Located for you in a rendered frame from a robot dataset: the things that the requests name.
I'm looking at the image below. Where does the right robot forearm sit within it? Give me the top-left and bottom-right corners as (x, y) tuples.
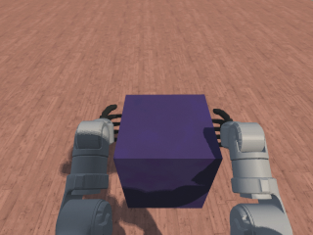
(220, 121), (293, 235)

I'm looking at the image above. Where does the right robot upper arm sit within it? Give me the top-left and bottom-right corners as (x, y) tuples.
(229, 203), (292, 235)

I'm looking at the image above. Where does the left robot forearm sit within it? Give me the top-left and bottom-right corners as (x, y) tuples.
(55, 117), (114, 235)

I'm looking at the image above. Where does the left robot hand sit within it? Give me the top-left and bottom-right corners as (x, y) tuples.
(99, 104), (122, 142)

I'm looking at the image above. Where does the right robot hand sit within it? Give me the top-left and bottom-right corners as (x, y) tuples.
(212, 109), (233, 148)

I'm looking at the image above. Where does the carton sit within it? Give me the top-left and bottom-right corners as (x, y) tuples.
(113, 94), (223, 209)

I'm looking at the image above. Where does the left robot upper arm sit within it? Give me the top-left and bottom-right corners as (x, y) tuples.
(56, 199), (112, 235)

